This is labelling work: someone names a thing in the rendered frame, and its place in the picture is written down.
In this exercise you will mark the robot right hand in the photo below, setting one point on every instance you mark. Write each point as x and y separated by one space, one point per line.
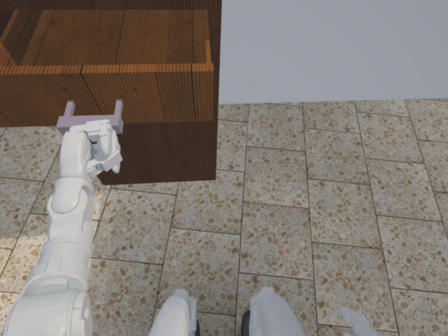
359 324

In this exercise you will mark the robot left forearm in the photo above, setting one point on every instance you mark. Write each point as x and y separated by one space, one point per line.
64 258

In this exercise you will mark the left robot upper arm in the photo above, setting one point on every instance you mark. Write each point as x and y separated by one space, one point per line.
59 313

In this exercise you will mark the drawer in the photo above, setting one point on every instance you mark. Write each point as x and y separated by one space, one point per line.
158 62

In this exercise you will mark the robot left hand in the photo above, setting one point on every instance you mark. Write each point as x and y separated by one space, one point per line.
77 150

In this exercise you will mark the handle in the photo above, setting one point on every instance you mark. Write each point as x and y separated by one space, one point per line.
68 120

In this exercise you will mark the left robot thigh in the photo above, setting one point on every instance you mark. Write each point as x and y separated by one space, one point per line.
177 317

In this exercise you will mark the cabinet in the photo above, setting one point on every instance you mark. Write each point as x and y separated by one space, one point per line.
156 152

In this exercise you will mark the robot right shin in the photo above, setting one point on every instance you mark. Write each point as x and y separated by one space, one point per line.
251 330

